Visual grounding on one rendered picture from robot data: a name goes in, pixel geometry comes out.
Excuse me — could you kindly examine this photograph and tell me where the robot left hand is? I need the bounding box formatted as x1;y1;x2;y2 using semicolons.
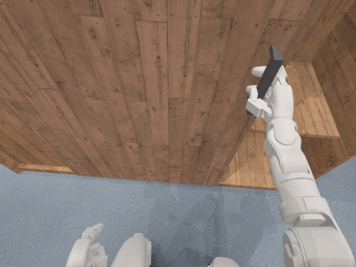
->
66;223;108;267

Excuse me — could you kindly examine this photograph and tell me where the wardrobe door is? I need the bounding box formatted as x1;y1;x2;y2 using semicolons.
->
0;100;68;167
0;0;324;186

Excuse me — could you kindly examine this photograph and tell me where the robot right forearm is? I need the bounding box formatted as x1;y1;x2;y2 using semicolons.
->
264;118;355;267

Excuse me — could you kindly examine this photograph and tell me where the handle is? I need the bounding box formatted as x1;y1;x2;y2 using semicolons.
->
246;44;284;115

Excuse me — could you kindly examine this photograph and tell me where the robot right upper arm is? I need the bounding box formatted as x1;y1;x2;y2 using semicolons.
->
283;226;354;267

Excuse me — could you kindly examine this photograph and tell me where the left robot thigh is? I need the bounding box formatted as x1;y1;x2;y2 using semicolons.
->
110;236;151;267

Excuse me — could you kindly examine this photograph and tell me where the robot right hand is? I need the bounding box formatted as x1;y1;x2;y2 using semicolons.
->
246;65;294;124

